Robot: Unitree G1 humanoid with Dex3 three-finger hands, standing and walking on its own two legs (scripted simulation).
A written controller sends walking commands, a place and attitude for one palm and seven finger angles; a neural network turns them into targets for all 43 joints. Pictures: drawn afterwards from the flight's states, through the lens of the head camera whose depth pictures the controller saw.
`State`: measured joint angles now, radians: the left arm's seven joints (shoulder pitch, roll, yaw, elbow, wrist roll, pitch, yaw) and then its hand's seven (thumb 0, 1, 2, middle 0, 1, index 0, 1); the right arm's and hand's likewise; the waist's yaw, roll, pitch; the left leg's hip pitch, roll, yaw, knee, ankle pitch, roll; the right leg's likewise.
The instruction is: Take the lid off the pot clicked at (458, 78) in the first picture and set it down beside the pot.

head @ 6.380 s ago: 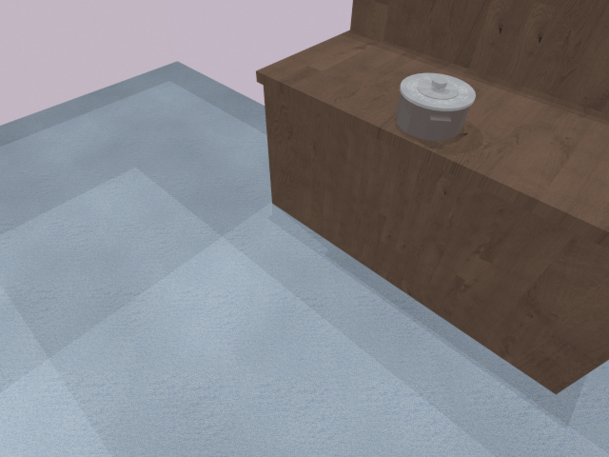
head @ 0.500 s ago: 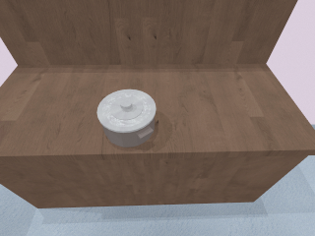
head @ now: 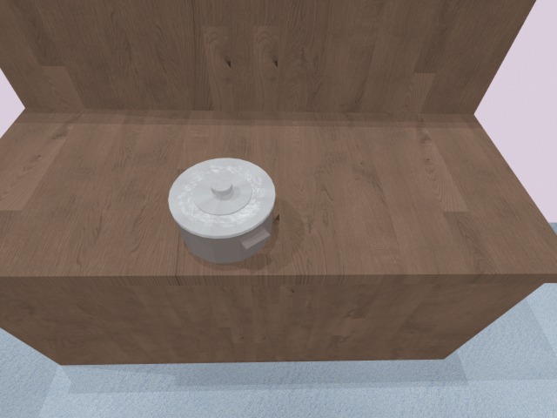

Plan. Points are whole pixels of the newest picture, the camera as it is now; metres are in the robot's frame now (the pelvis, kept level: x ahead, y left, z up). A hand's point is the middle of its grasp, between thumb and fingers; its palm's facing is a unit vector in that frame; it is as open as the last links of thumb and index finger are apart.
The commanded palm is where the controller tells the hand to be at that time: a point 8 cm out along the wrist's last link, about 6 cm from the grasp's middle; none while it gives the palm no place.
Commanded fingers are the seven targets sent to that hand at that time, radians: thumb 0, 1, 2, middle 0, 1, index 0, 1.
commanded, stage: look again from close up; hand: left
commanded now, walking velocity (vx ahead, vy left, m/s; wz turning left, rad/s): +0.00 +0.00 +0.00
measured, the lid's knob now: (221, 185) +0.50 +0.14 +0.02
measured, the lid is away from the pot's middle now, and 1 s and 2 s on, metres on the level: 0.00 0.00 0.00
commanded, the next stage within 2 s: lift the closed hand beside the body in 0.14 s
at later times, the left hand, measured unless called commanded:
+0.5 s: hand out of the picture +0.12 +0.19 -0.09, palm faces +0.16 -0.95 -0.25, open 6.0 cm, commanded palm +0.08 +0.24 -0.06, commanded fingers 0.00 0.90 0.90 -0.82 -0.97 -0.82 -0.97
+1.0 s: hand out of the picture +0.09 +0.23 -0.06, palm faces +0.26 -0.90 -0.34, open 3.1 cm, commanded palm +0.05 +0.27 -0.02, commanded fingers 0.00 0.90 0.90 -1.30 -1.50 -1.30 -1.50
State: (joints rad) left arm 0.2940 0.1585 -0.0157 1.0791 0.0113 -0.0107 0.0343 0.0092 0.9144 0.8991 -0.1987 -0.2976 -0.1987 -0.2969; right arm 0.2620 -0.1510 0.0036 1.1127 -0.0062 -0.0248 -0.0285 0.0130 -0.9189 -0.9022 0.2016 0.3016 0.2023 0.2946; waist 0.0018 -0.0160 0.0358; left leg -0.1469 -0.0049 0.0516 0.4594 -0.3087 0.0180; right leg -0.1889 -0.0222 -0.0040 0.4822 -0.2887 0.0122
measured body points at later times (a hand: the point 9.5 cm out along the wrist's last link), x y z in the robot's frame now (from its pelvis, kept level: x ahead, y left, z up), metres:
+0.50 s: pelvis -0.02 +0.00 +0.00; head -0.03 -0.01 +0.45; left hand +0.11 +0.24 -0.07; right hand +0.13 -0.24 -0.10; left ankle -0.04 +0.10 -0.74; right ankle -0.02 -0.13 -0.74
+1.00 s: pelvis -0.02 +0.00 -0.01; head +0.00 -0.01 +0.44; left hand +0.08 +0.27 -0.04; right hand +0.16 -0.21 -0.10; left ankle -0.04 +0.10 -0.74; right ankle -0.02 -0.13 -0.74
